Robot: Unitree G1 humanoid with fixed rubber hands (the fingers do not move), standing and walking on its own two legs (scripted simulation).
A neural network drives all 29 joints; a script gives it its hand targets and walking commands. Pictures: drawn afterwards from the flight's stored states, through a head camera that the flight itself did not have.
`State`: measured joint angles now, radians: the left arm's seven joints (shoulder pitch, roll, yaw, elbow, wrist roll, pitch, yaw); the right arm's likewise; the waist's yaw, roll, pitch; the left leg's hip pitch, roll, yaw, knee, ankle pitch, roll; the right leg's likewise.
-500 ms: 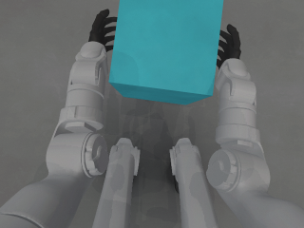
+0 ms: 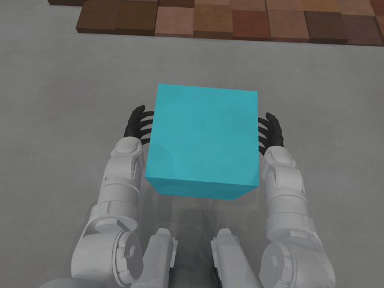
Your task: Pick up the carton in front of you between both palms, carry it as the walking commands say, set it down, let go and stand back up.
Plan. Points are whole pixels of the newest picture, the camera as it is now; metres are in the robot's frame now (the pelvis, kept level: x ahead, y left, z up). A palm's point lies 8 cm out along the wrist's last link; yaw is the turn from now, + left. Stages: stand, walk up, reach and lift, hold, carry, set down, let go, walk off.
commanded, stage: reach and lift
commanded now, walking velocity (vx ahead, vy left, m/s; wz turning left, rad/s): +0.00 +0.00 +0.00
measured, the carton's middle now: (201, 150) +0.42 -0.01 -0.10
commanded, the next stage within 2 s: hold in 1.64 s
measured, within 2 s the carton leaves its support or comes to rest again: neither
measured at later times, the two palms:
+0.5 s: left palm (107, 135) +0.36 +0.14 +0.11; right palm (306, 139) +0.36 -0.16 +0.12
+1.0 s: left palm (93, 134) +0.34 +0.14 +0.15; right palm (320, 137) +0.34 -0.16 +0.15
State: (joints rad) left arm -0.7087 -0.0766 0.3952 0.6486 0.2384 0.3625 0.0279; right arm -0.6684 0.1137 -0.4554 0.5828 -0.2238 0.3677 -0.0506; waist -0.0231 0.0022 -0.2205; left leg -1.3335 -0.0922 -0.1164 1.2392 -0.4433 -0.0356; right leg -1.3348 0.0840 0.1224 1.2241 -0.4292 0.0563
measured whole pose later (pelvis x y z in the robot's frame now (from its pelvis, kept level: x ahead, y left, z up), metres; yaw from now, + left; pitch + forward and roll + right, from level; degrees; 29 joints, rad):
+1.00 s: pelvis +0.04 -0.01 +0.13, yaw +0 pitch -3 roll +0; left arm -0.32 -0.17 0.31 0.39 0.30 0.61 -0.01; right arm -0.33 0.17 -0.31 0.39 -0.31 0.61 0.00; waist 0.00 0.00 0.00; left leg -0.18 -0.04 -0.14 0.46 -0.22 -0.02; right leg -0.19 0.04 0.14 0.46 -0.21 0.02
